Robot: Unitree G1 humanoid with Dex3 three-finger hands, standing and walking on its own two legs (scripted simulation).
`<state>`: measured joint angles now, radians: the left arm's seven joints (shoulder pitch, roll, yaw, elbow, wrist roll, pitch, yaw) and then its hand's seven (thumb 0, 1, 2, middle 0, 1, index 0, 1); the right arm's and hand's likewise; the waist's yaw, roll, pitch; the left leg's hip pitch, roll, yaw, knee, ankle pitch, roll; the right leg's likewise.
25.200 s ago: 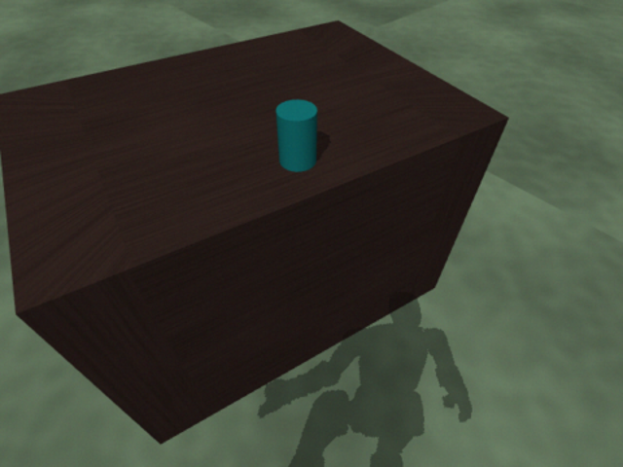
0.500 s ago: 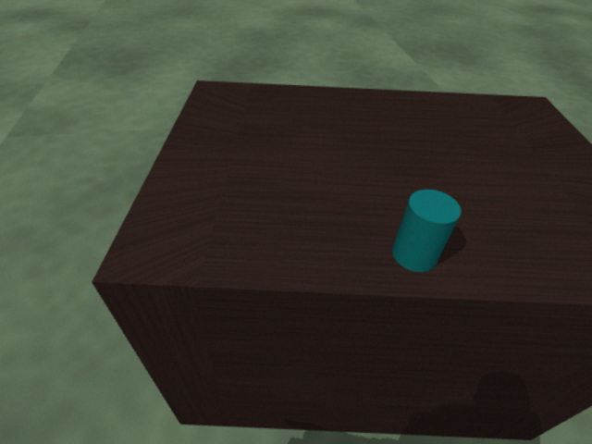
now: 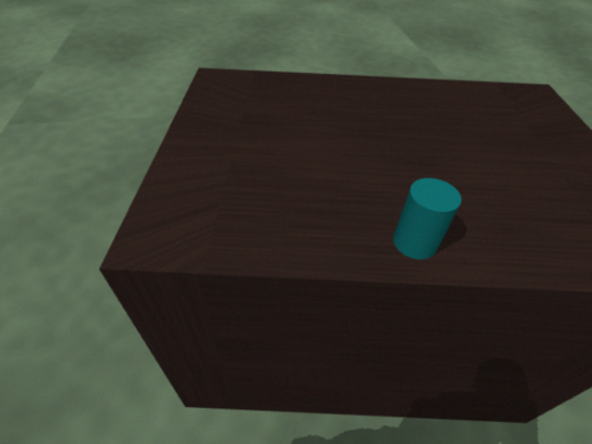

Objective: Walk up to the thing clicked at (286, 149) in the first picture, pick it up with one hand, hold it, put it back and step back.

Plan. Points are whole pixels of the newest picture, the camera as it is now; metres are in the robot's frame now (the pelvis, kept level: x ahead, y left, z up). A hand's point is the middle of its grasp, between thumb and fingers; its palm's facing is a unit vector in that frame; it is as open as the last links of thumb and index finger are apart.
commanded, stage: home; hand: right
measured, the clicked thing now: (424, 219) +0.48 -0.21 +0.03
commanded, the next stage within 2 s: stand in 0.98 s
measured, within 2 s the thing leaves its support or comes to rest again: neither
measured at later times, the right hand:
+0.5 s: hand out of the picture +0.11 -0.25 -0.15, palm faces -0.05 +0.93 -0.36, open 17.4 cm
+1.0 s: hand out of the picture +0.07 -0.25 -0.15, palm faces -0.04 +0.94 -0.35, open 17.3 cm
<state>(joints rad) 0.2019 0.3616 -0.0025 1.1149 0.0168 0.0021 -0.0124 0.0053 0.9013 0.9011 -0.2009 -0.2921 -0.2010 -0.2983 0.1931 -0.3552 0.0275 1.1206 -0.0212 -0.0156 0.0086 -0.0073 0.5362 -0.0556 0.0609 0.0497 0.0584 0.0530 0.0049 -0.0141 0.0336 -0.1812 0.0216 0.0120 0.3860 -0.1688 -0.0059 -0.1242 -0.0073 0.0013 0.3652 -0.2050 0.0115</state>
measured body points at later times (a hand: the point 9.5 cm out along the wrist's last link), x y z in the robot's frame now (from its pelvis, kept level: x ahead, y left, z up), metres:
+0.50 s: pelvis +0.02 +0.00 +0.00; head +0.02 +0.01 +0.45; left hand +0.09 +0.30 -0.13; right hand +0.11 -0.30 -0.12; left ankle +0.03 +0.12 -0.75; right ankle +0.00 -0.13 -0.75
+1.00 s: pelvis +0.01 +0.00 +0.00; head +0.02 +0.01 +0.45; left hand +0.07 +0.31 -0.13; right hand +0.08 -0.30 -0.13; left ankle +0.03 +0.12 -0.75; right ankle +0.00 -0.13 -0.75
